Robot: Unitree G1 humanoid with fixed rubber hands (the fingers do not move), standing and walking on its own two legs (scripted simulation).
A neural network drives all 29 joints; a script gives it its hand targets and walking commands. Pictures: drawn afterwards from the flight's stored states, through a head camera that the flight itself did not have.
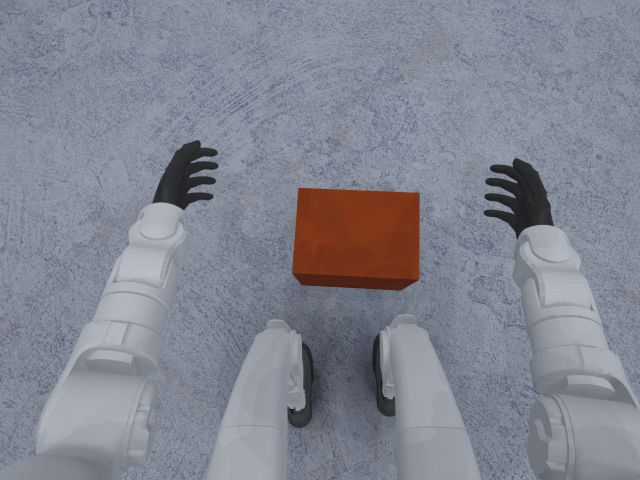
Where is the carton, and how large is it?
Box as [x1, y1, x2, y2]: [292, 188, 419, 290]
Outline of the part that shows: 298,188 292,273 301,284 400,290 418,279 419,193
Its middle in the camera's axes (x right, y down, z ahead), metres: +0.08 +0.00 +0.95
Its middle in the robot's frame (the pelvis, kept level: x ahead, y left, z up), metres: +0.46 -0.04 -0.54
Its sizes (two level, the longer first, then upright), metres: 0.269 0.193 0.237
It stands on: the floor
